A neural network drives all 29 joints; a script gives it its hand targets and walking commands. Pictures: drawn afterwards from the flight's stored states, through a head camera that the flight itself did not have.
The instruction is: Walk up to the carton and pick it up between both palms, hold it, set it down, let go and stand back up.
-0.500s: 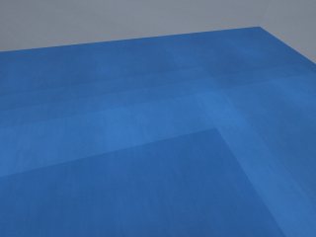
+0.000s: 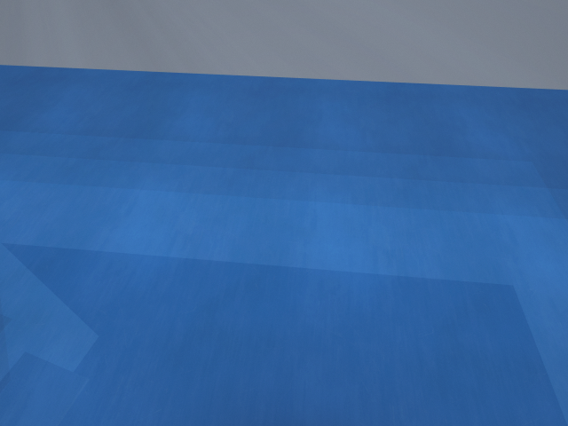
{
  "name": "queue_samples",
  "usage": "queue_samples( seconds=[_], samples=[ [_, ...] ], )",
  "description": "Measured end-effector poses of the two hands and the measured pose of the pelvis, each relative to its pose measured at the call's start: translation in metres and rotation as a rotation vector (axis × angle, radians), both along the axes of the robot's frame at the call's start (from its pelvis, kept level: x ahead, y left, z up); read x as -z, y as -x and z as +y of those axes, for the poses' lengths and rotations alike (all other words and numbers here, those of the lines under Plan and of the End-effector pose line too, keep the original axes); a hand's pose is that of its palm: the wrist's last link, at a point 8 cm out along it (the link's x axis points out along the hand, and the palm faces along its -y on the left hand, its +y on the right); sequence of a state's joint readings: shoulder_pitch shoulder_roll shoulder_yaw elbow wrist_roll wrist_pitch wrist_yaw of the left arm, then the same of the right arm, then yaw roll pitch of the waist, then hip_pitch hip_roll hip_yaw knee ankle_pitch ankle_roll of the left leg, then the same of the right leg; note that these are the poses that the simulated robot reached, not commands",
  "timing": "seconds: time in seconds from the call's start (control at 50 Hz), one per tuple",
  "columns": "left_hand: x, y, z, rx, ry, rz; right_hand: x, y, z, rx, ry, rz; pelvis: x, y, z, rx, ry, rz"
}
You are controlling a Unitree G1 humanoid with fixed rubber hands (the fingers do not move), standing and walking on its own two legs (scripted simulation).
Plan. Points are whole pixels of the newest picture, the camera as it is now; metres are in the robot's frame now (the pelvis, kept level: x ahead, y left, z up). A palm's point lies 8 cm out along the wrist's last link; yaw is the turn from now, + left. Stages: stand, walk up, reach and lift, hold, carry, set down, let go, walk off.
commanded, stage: walk up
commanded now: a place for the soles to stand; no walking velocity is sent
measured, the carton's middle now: out of the picture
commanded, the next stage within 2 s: none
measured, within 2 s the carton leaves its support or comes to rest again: neither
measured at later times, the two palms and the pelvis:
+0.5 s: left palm out of the picture -0.03 +0.39 -0.16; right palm (297, 326) +0.32 -0.02 -0.12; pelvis +0.11 +0.16 -0.02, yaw +30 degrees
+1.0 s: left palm out of the picture +0.15 +0.53 -0.11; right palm (207, 278) +0.45 +0.15 -0.15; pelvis +0.27 +0.31 -0.01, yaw +51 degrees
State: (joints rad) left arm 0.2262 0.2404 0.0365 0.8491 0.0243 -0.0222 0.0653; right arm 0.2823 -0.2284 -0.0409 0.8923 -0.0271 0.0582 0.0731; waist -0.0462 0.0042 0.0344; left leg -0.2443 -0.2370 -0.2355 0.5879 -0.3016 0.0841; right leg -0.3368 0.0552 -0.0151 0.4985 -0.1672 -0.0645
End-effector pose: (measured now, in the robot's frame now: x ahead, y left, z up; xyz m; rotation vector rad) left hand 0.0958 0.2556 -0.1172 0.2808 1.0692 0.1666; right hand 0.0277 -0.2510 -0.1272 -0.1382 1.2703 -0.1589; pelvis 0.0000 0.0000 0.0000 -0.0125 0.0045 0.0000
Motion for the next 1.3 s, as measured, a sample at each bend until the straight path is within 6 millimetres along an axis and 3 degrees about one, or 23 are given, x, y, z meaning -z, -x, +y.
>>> queue_samples(
  seconds=[0.16,0.26,0.34,0.48,0.52,0.58,0.7,0.78,0.84,0.92,1.0,1.16,1.22,1.3],
  samples=[
    [-0.021,0.039,0.026,-0.267,-0.032,-0.048,-0.013,-0.097,0.019,-0.306,0.004,-0.004,-0.015,-0.027,0.015,-0.211,-0.009,-0.016],
    [-0.015,0.077,0.045,-0.391,-0.017,0.018,-0.013,-0.157,0.041,-0.397,0.013,-0.03,-0.011,-0.047,0.042,-0.319,0.003,-0.041],
    [-0.002,0.102,0.065,-0.467,0.012,0.081,-0.011,-0.203,0.089,-0.493,0.009,-0.04,-0.006,-0.066,0.071,-0.397,0.019,-0.054],
    [0.042,0.126,0.122,-0.568,0.086,0.224,-0.005,-0.285,0.214,-0.639,0.03,-0.125,0.018,-0.106,0.147,-0.509,0.013,-0.043],
    [0.05,0.121,0.141,-0.579,0.118,0.247,-0.006,-0.299,0.244,-0.64,0.035,-0.161,0.021,-0.114,0.164,-0.547,0.002,-0.036],
    [0.045,0.095,0.169,-0.597,0.149,0.195,-0.013,-0.305,0.27,-0.613,0.043,-0.135,0.012,-0.127,0.183,-0.597,0.005,-0.026],
    [0.011,0.02,0.214,-0.592,0.119,-0.007,-0.02,-0.31,0.292,-0.64,0.075,-0.044,-0.006,-0.156,0.225,-0.676,-0.011,-0.031],
    [-0.003,-0.015,0.238,-0.627,0.09,-0.073,-0.013,-0.318,0.314,-0.67,0.04,0.005,-0.008,-0.182,0.249,-0.727,-0.024,-0.029],
    [-0.007,-0.035,0.253,-0.667,0.065,-0.101,-0.004,-0.336,0.335,-0.697,0.004,0.022,-0.005,-0.207,0.265,-0.756,-0.034,-0.021],
    [-0.004,-0.055,0.271,-0.729,0.008,-0.117,0.017,-0.376,0.367,-0.756,-0.035,0.025,0.009,-0.244,0.287,-0.791,-0.041,-0.021],
    [-0.006,-0.052,0.276,-0.859,-0.031,-0.108,0.023,-0.424,0.406,-0.88,-0.029,0.032,0.01,-0.27,0.306,-0.892,-0.015,-0.039],
    [-0.022,-0.003,0.248,-1.116,0.02,0.064,0.003,-0.519,0.499,-1.099,0.002,-0.017,-0.011,-0.301,0.362,-0.998,-0.043,-0.039],
    [-0.016,0.009,0.234,-1.176,0.089,0.149,0.002,-0.539,0.548,-1.145,-0.007,-0.033,-0.009,-0.311,0.387,-1.041,-0.036,-0.042],
    [-0.001,0.009,0.229,-1.22,0.192,0.212,0.005,-0.547,0.629,-1.241,-0.047,-0.053,-0.002,-0.319,0.426,-1.098,-0.014,-0.048]
  ],
)
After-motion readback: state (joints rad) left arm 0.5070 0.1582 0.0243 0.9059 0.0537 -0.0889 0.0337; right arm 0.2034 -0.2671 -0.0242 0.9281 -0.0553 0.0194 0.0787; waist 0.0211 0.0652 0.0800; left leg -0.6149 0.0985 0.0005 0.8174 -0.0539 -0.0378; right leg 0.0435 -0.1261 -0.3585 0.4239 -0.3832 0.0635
